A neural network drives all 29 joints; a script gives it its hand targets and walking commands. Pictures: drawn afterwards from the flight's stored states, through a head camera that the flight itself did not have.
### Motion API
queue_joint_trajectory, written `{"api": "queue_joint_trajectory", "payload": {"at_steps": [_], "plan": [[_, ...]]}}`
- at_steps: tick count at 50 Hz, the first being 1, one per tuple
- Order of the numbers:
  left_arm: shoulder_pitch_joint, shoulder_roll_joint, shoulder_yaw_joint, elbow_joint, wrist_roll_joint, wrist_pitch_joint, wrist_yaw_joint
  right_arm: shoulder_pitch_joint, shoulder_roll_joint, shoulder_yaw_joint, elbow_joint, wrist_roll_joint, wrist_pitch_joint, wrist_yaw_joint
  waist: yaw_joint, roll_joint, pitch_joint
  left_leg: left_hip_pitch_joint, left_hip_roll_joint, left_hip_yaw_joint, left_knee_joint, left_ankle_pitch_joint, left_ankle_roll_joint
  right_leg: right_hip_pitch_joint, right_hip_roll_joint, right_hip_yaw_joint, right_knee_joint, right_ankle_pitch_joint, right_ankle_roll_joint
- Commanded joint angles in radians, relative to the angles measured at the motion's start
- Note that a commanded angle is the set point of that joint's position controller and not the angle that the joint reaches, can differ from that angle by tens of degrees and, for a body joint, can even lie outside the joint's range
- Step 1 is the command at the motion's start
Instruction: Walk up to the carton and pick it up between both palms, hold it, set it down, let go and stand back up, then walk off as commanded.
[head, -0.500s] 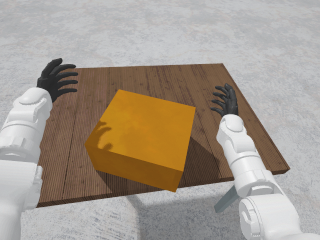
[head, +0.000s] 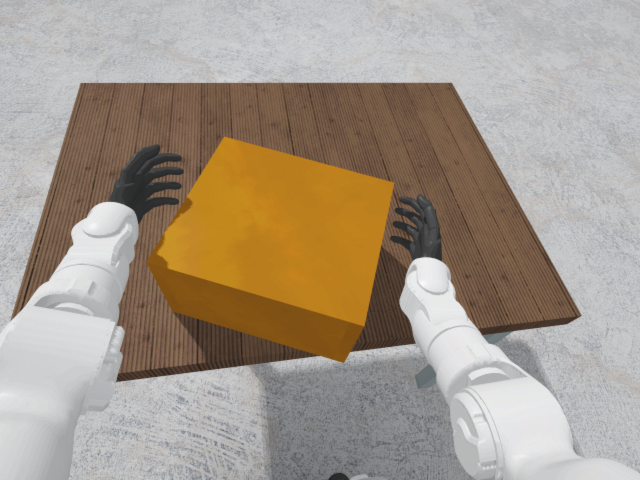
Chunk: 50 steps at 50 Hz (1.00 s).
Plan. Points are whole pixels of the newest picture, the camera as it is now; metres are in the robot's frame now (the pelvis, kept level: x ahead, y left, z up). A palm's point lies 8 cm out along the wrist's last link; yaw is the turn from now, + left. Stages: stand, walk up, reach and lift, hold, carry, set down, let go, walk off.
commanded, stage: reach and lift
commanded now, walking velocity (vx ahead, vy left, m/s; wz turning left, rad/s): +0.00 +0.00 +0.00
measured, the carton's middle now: (282, 247) +0.44 +0.00 -0.04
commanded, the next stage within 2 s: none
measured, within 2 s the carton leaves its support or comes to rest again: neither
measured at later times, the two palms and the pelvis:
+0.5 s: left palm (131, 214) +0.46 +0.19 +0.04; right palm (417, 259) +0.37 -0.18 +0.02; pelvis -0.01 +0.01 -0.01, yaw -1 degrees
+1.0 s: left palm (145, 208) +0.47 +0.17 +0.04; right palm (413, 258) +0.37 -0.18 +0.02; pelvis -0.01 +0.01 -0.01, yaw -1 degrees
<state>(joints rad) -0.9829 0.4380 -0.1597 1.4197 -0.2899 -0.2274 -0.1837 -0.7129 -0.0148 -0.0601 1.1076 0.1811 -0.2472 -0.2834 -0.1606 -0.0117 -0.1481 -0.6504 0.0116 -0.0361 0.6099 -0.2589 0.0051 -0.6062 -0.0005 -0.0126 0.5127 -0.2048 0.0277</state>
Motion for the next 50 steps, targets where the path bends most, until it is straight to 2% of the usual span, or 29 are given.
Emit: {"api": "queue_joint_trajectory", "payload": {"at_steps": [1,2,4,5,7,9,10,11,13,14,15,16,21,23,24,26,27,28,29,30,33,35,36,40,42,43,44,47,50], "plan": [[-0.414,0.132,0.081,-0.052,0.023,-0.105,0.042,-0.332,-0.094,-0.023,-0.048,0.025,-0.138,-0.024,-0.058,0.143,-0.685,0.233,-0.018,0.031,0.154,0.379,-0.061,0.112,0.007,-0.043,0.106,0.420,-0.023],[-0.473,0.119,0.075,-0.092,0.026,-0.113,0.052,-0.359,-0.084,-0.023,-0.037,0.027,-0.137,-0.017,-0.049,0.183,-0.702,0.236,-0.021,0.033,0.147,0.363,-0.062,0.092,0.004,-0.047,0.100,0.377,-0.025],[-0.450,0.116,0.067,-0.068,0.024,-0.116,0.051,-0.357,-0.087,-0.026,-0.057,0.025,-0.153,-0.017,-0.059,0.162,-0.725,0.223,-0.019,0.031,0.169,0.384,-0.063,0.088,0.005,-0.046,0.117,0.403,-0.026],[-0.430,0.099,0.061,-0.061,0.026,-0.110,0.050,-0.339,-0.086,-0.022,-0.051,0.034,-0.162,-0.019,-0.070,0.192,-0.731,0.250,-0.022,0.032,0.169,0.400,-0.075,0.081,0.007,-0.047,0.112,0.416,-0.029],[-0.433,0.089,0.031,-0.017,0.011,-0.114,0.052,-0.358,-0.107,-0.047,-0.010,0.023,-0.160,-0.017,-0.083,0.191,-0.689,0.265,-0.015,0.018,0.171,0.387,-0.079,0.007,0.016,-0.064,0.107,0.329,-0.038],[-0.460,0.088,0.032,0.012,0.006,-0.108,0.055,-0.397,-0.097,-0.025,0.026,0.046,-0.137,-0.012,-0.064,0.176,-0.616,0.253,-0.012,0.022,0.174,0.340,-0.068,-0.009,0.018,-0.059,0.106,0.265,-0.043],[-0.492,0.088,0.016,-0.003,0.009,-0.111,0.059,-0.423,-0.128,-0.048,0.022,0.038,-0.141,-0.012,-0.076,0.233,-0.605,0.280,-0.008,0.016,0.165,0.347,-0.084,-0.043,0.021,-0.068,0.104,0.225,-0.050],[-0.472,0.049,-0.024,0.004,-0.004,-0.104,0.060,-0.407,-0.120,-0.054,0.060,0.038,-0.134,-0.011,-0.098,0.222,-0.571,0.279,-0.007,0.020,0.164,0.318,-0.085,-0.070,0.021,-0.074,0.091,0.194,-0.049],[-0.490,0.055,-0.009,-0.017,-0.003,-0.111,0.065,-0.434,-0.117,-0.058,0.012,0.017,-0.147,-0.015,-0.093,0.197,-0.620,0.282,-0.001,0.015,0.169,0.309,-0.085,-0.063,0.025,-0.071,0.091,0.196,-0.051],[-0.501,0.044,-0.037,0.002,-0.020,-0.116,0.071,-0.441,-0.125,-0.060,0.055,0.043,-0.133,-0.004,-0.091,0.234,-0.572,0.292,-0.003,0.010,0.159,0.287,-0.088,-0.102,0.026,-0.080,0.104,0.156,-0.056],[-0.471,0.027,-0.038,0.020,-0.022,-0.116,0.070,-0.424,-0.119,-0.055,0.039,0.034,-0.142,-0.005,-0.095,0.200,-0.562,0.296,0.001,0.003,0.159,0.295,-0.087,-0.105,0.028,-0.083,0.097,0.152,-0.054],[-0.475,0.001,-0.043,0.023,-0.013,-0.113,0.067,-0.438,-0.092,-0.065,0.071,0.024,-0.134,-0.001,-0.098,0.224,-0.535,0.284,0.001,0.008,0.164,0.297,-0.086,-0.111,0.025,-0.076,0.091,0.152,-0.057],[-0.508,-0.040,-0.077,0.059,-0.030,-0.107,0.065,-0.496,-0.055,-0.079,0.021,0.005,-0.116,-0.010,-0.111,0.180,-0.484,0.197,0.001,0.002,0.131,0.123,-0.065,-0.118,0.013,-0.074,0.084,0.052,-0.053],[-0.549,-0.039,-0.055,-0.008,-0.017,-0.117,0.070,-0.505,-0.006,-0.068,0.014,0.005,-0.110,-0.005,-0.091,0.195,-0.517,0.194,0.000,0.014,0.141,0.134,-0.058,-0.106,0.006,-0.066,0.088,0.050,-0.048],[-0.511,-0.040,-0.046,0.025,-0.005,-0.116,0.069,-0.496,-0.036,-0.087,0.051,-0.009,-0.108,-0.007,-0.106,0.165,-0.530,0.218,0.005,-0.001,0.149,0.147,-0.059,-0.105,0.017,-0.067,0.092,0.071,-0.053],[-0.524,-0.039,-0.012,0.032,0.013,-0.113,0.065,-0.483,0.013,-0.076,0.045,-0.022,-0.103,-0.012,-0.090,0.150,-0.539,0.194,-0.004,0.027,0.146,0.145,-0.041,-0.059,0.002,-0.055,0.081,0.098,-0.040],[-0.482,-0.044,-0.010,0.017,0.029,-0.119,0.066,-0.449,0.001,-0.085,0.044,-0.024,-0.115,-0.016,-0.099,0.146,-0.569,0.208,-0.002,0.020,0.151,0.186,-0.048,-0.065,0.012,-0.062,0.088,0.139,-0.041],[-0.501,-0.046,0.025,0.011,0.046,-0.118,0.065,-0.462,0.033,-0.077,0.031,-0.042,-0.122,-0.017,-0.071,0.162,-0.586,0.197,-0.001,0.029,0.163,0.216,-0.047,-0.065,0.007,-0.051,0.087,0.167,-0.035],[-0.495,-0.061,0.024,-0.014,0.050,-0.120,0.067,-0.450,0.021,-0.090,0.000,-0.050,-0.138,-0.022,-0.082,0.150,-0.622,0.220,-0.006,0.028,0.166,0.267,-0.058,-0.044,0.012,-0.060,0.092,0.213,-0.038],[-0.494,-0.040,0.053,0.012,0.066,-0.117,0.071,-0.468,0.019,-0.097,0.021,-0.035,-0.135,-0.025,-0.064,0.136,-0.617,0.217,-0.002,0.032,0.177,0.289,-0.056,-0.033,0.012,-0.054,0.102,0.233,-0.040],[-0.446,-0.087,0.058,0.012,0.085,-0.110,0.059,-0.412,0.047,-0.077,0.066,-0.049,-0.153,-0.023,-0.077,0.141,-0.577,0.213,-0.002,0.027,0.179,0.313,-0.062,-0.031,0.016,-0.048,0.094,0.270,-0.041],[-0.445,-0.092,0.099,-0.031,0.109,-0.113,0.062,-0.411,0.048,-0.053,0.036,-0.022,-0.167,-0.019,-0.034,0.160,-0.612,0.264,-0.006,0.033,0.186,0.409,-0.068,-0.032,0.022,-0.053,0.103,0.326,-0.031],[-0.448,-0.094,0.100,-0.033,0.105,-0.116,0.057,-0.416,0.052,-0.066,0.018,-0.033,-0.183,-0.026,-0.050,0.136,-0.655,0.258,-0.003,0.033,0.207,0.435,-0.069,-0.015,0.024,-0.050,0.114,0.382,-0.032],[-0.465,-0.120,0.114,-0.066,0.129,-0.131,0.056,-0.416,0.064,-0.072,0.027,-0.034,-0.212,-0.021,-0.044,0.183,-0.642,0.277,-0.004,0.030,0.208,0.455,-0.089,-0.050,0.028,-0.055,0.108,0.360,-0.035],[-0.449,-0.111,0.151,-0.038,0.150,-0.138,0.054,-0.402,0.077,-0.058,0.071,-0.023,-0.208,-0.017,-0.025,0.148,-0.606,0.260,-0.008,0.040,0.201,0.411,-0.068,-0.013,0.029,-0.045,0.105,0.351,-0.025],[-0.489,-0.120,0.137,-0.065,0.154,-0.138,0.058,-0.420,0.057,-0.091,0.085,-0.050,-0.217,-0.020,-0.061,0.187,-0.623,0.267,-0.008,0.030,0.199,0.436,-0.082,-0.036,0.031,-0.058,0.108,0.369,-0.031],[-0.451,-0.121,0.152,-0.034,0.158,-0.137,0.053,-0.420,0.065,-0.072,0.092,-0.029,-0.219,-0.012,-0.027,0.173,-0.586,0.289,0.001,0.024,0.197,0.437,-0.080,-0.061,0.035,-0.059,0.097,0.327,-0.033],[-0.491,-0.159,0.128,-0.045,0.150,-0.139,0.045,-0.450,0.094,-0.101,0.068,-0.066,-0.216,-0.018,-0.055,0.171,-0.570,0.263,-0.004,0.034,0.179,0.332,-0.070,-0.077,0.030,-0.059,0.072,0.244,-0.039],[-0.472,-0.168,0.141,-0.032,0.159,-0.145,0.034,-0.430,0.087,-0.096,0.075,-0.080,-0.224,-0.008,-0.047,0.158,-0.587,0.299,0.003,0.033,0.185,0.395,-0.074,-0.086,0.033,-0.070,0.077,0.267,-0.037]]}}
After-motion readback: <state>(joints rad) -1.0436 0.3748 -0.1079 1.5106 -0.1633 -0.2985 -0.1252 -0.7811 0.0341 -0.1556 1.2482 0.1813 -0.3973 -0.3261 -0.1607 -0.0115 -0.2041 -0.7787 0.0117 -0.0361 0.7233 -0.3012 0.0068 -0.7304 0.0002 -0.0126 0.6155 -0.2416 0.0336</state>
